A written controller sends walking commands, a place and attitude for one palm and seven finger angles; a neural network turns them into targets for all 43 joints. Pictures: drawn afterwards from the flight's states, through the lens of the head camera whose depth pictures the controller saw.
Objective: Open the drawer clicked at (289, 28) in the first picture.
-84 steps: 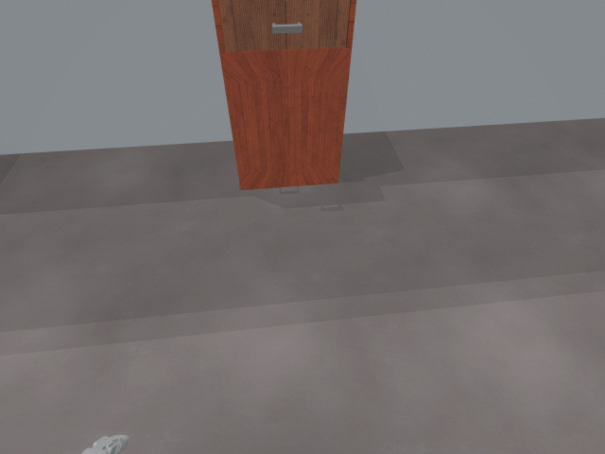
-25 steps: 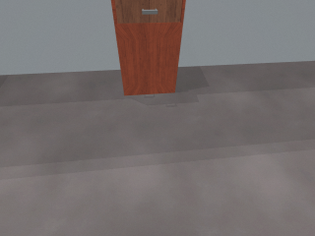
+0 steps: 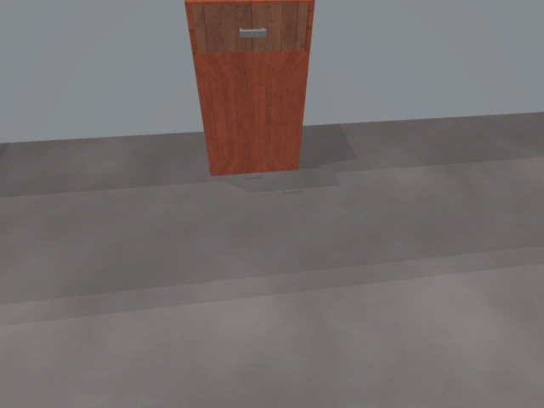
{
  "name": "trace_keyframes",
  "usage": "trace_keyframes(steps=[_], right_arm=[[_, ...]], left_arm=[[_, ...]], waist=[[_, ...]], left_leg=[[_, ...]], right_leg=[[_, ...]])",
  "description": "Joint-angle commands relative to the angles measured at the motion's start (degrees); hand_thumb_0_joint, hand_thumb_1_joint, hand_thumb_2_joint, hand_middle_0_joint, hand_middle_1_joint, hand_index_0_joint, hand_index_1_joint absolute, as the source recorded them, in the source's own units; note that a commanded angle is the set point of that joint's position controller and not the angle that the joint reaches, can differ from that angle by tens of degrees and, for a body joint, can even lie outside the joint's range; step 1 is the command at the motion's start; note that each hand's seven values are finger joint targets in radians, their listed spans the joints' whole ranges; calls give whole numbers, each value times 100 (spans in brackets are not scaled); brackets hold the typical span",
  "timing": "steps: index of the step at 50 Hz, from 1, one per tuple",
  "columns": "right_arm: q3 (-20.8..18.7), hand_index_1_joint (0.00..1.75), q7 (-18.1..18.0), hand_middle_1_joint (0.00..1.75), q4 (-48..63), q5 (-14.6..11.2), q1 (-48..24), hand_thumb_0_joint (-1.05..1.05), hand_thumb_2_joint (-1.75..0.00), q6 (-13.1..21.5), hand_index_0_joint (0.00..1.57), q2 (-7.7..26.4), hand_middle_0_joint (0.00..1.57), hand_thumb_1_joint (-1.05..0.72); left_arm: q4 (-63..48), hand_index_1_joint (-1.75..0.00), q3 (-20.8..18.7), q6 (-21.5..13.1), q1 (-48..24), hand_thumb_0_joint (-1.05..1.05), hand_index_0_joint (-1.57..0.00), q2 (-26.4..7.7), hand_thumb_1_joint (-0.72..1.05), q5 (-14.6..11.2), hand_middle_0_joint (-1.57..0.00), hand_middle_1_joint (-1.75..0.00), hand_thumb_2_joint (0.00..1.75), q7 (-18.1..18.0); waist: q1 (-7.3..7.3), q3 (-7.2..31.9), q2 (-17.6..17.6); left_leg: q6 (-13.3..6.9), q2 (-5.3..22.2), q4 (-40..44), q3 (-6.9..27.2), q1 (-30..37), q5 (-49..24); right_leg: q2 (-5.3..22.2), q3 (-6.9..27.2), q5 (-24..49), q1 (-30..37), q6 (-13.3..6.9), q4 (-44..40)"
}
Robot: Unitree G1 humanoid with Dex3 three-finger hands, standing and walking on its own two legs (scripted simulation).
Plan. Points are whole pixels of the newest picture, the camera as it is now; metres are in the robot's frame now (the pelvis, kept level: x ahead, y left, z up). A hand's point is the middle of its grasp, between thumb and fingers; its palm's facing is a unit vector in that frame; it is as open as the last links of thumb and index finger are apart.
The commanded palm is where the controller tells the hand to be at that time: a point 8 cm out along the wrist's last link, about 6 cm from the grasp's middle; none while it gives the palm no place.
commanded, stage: walk to a spot facing it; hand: left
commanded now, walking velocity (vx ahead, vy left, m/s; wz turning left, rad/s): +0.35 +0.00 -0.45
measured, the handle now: (252, 31) +1.46 +0.18 +0.00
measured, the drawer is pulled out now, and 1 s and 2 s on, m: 0.00 0.00 0.00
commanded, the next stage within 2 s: turn to face it in 1.50 s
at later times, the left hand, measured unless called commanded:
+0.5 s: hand out of the picture +0.07 +0.11 -0.16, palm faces -0.09 -0.98 -0.15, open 7.3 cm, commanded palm none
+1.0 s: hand (234, 252) +0.49 +0.12 -0.17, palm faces -0.25 -0.95 -0.16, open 7.3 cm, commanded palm none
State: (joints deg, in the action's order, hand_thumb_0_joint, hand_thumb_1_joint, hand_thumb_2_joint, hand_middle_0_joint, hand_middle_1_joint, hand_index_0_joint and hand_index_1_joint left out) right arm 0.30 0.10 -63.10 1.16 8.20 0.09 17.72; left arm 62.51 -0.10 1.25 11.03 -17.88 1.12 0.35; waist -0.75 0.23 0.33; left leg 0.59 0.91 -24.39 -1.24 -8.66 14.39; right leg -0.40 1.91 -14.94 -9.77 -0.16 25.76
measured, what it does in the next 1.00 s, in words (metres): walks ahead, turning right: left foot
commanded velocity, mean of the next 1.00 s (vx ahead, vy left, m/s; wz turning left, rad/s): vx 0.37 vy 0.00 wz -0.26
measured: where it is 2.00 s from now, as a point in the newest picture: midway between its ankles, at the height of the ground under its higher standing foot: (333, 304)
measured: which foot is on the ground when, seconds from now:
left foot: down 0.00-0.20, up 0.22-0.66, down 0.68-1.00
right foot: down 0.00-0.70, up 0.72-1.00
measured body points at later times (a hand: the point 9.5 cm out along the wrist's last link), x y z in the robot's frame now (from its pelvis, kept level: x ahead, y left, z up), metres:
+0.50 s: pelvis +0.14 -0.05 +0.00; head +0.16 -0.06 +0.45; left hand +0.08 +0.16 -0.15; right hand +0.17 -0.29 -0.16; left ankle +0.24 +0.08 -0.67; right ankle +0.03 -0.11 -0.74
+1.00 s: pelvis +0.37 -0.03 +0.00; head +0.37 -0.01 +0.45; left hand +0.50 +0.17 -0.16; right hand +0.28 -0.26 -0.15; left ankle +0.37 +0.04 -0.74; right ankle +0.40 -0.20 -0.66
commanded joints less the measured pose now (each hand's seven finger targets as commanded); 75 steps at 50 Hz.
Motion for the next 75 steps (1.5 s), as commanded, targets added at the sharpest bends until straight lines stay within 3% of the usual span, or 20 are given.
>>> trace_keyframes(steps=[1, 6, 9, 11, 16, 28, 32, 33, 34, 35, 38, 42, 58, 61, 63, 64, 65, 68, 72, 75], right_arm=[[-300, 30, -44, 30, 322, 33, 372, 0, -90, 18, 20, 963, 20, -90], [-453, 30, -85, 30, 354, 15, 840, 0, -90, 206, 20, 932, 20, -90], [-401, 30, -83, 30, 420, 15, 444, 0, -90, 215, 20, 603, 20, -90], [-242, 30, 1, 30, 952, -33, -134, 0, -90, 283, 20, 7, 20, -90], [-349, 30, 52, 30, 611, 32, 50, 0, -90, 277, 20, -182, 20, -90], [-301, 30, 176, 30, 1049, -46, -792, 0, -90, 300, 20, -607, 20, -90], [-415, 30, 26, 30, 535, 2, 897, 0, -90, 404, 20, -321, 20, -90], [-499, 30, -36, 30, 297, 43, 1803, 0, -90, 413, 20, 43, 20, -90], [-642, 30, -88, 30, 174, 129, 2333, 0, -90, 428, 20, 636, 20, -90], [-639, 30, -92, 30, 162, 34, 2393, 0, -90, 375, 20, 722, 20, -90], [-422, 30, -114, 30, 421, 0, 1108, 0, -90, 445, 20, -247, 20, -90], [-344, 30, -122, 30, 361, 2, 972, 0, -90, 572, 20, -517, 20, -90], [-344, 30, -168, 30, -150, 66, 2493, 0, -90, 505, 20, -280, 20, -90], [-359, 30, -176, 30, -159, 50, 2450, 0, -90, 463, 20, -171, 20, -90], [-377, 30, -141, 30, -48, -23, 2106, 0, -90, 463, 20, -88, 20, -90], [-332, 30, -78, 30, 98, -107, 2222, 0, -90, 486, 20, -365, 20, -90], [-297, 30, -104, 30, 281, -131, 2044, 0, -90, 511, 20, -529, 20, -90], [-369, 30, -85, 30, 325, -76, 1337, 0, -90, 389, 20, -651, 20, -90], [-369, 30, -55, 30, 81, 47, 1950, 0, -90, 113, 20, -951, 20, -90], [-372, 30, 3, 30, 255, 41, 1537, 0, -90, 51, 20, -874, 20, -90]], left_arm=[[-488, -30, -182, -27, 181, 0, -20, -591, 90, 36, -20, -30, 90, 75], [-835, -30, -245, -190, 27, 0, -20, -141, 90, 20, -20, -30, 90, 166], [-399, -30, -328, -285, 1372, 0, -20, -15, 90, 43, -20, -30, 90, 163], [-24, -30, -506, -411, 2645, 0, -20, -927, 90, -5, -20, -30, 90, -34], [-185, -30, -306, -505, 1842, 0, -20, -53, 90, 12, -20, -30, 90, -120], [215, -30, -257, -603, 2224, 0, -20, 299, 90, 29, -20, -30, 90, -251], [188, -30, -349, -619, 1896, 0, -20, 82, 90, 13, -20, -30, 90, -259], [128, -30, -363, -628, 1917, 0, -20, 189, 90, -34, -20, -30, 90, -225], [69, -30, -357, -589, 2385, 0, -20, 543, 90, -111, -20, -30, 90, -157], [-85, -30, -300, -623, 2169, 0, -20, 577, 90, -90, -20, -30, 90, -140], [-221, -30, -330, -487, 1250, 0, -20, 647, 90, 30, -20, -30, 90, -51], [-227, -30, -342, -188, 1514, 0, -20, 922, 90, 104, -20, -30, 90, 29], [-1069, -30, -323, -200, -992, 0, -20, 776, 90, 60, -20, -30, 90, 152], [-905, -30, -349, -282, -406, 0, -20, 620, 90, 69, -20, -30, 90, 114], [-429, -30, -491, -389, 1064, 0, -20, 280, 90, 116, -20, -30, 90, 77], [-272, -30, -648, -457, 1741, 0, -20, -349, 90, 113, -20, -30, 90, 8], [-159, -30, -706, -455, 2117, 0, -20, -738, 90, -24, -20, -30, 90, -35], [-355, -30, -535, -451, 991, 0, -20, -143, 90, -74, -20, -30, 90, -125], [-390, -30, -386, -568, 532, 0, -20, 428, 90, 25, -20, -30, 90, -155], [-365, -30, -348, -584, 564, 0, -20, 374, 90, 9, -20, -30, 90, -132]], waist=[[112, -766, -488], [250, -665, -864], [-436, -258, -154], [-814, -274, 2194], [-164, -764, 126], [-227, -889, 747], [565, -22, 618], [899, 631, 173], [823, 1405, -1312], [719, 1383, -1535], [265, -492, -349], [-193, -576, -379], [468, -996, -641], [178, -538, -624], [-547, 378, -444], [-761, 1150, 665], [-678, 1526, 1148], [-268, 26, 44], [355, -404, 310], [307, -519, 451]], left_leg=[[-450, 1037, 949, 980, -240, 2586], [-1052, 1954, 1125, 1261, 458, 1054], [-429, 1185, -813, -89, -760, 376], [5, 151, -3748, -591, -3307, 1934], [49, 679, -4145, -91, -3124, 351], [1, 442, -1890, -596, -2703, -596], [-305, -9, -815, -707, -161, -685], [-447, 416, -764, -239, 1238, -959], [-1009, 2105, -313, 2042, 2566, -855], [-1368, 2756, 722, 3255, 2272, -435], [-1062, 2260, 1349, 1878, -157, 681], [-822, 1720, 1518, 290, -1194, 199], [-764, 1787, 1124, -981, 1222, -2807], [-667, 1801, -3, -1205, 1322, -4869], [-334, 1518, -1929, -1537, 380, -4566], [-69, 983, -3650, -1674, -1302, -1965], [128, 193, -5277, -1112, -2489, 1824], [-21, 886, -5329, -106, -2571, 728], [85, 974, -4372, -170, -1913, 156], [160, 953, -3702, -214, -2052, -215]], right_leg=[[80, 303, -1700, -1336, -197, 209], [295, -297, -1340, -2033, -77, 1682], [151, -525, -244, 324, -129, 107], [2228, 3246, -122, 1520, -937, -1507], [1673, 1861, 698, 595, -1146, -1387], [1129, 610, 3116, 957, -842, -1310], [951, 269, 4649, 609, -622, 677], [693, 142, 3555, -99, -490, 1873], [-145, -367, 96, -1495, -257, 3806], [-296, -15, -1587, -2047, -321, 5125], [560, 87, -429, -2466, -250, 5348], [739, -50, 59, -1976, -109, 4633], [508, -988, 429, -2737, -170, 1368], [69, -1310, -104, -1577, -427, 941], [54, -1183, 634, 702, -645, 424], [1505, 649, 951, 2446, -1173, 224], [2609, 2687, 2331, 3102, -1814, -346], [2158, 1377, 1741, 745, -1373, -922], [1557, 52, 1255, -792, -915, -1398], [1453, -17, 759, -869, -948, -1622]])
